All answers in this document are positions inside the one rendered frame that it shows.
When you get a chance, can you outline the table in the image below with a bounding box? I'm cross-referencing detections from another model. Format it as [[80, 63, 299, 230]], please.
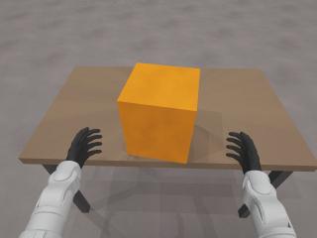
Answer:
[[18, 65, 317, 218]]

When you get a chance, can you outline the robot left hand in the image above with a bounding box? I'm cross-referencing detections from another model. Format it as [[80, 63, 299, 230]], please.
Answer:
[[65, 127, 103, 169]]

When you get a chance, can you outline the robot right hand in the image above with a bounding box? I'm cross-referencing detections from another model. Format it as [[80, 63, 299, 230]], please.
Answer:
[[226, 132, 262, 174]]

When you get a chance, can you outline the carton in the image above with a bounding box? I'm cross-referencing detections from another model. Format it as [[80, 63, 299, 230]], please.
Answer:
[[117, 62, 200, 164]]

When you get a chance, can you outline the robot right forearm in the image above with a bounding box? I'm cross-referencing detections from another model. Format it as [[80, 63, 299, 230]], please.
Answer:
[[242, 170, 297, 238]]

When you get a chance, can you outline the robot left forearm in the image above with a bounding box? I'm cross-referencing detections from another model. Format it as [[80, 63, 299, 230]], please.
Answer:
[[19, 161, 82, 238]]

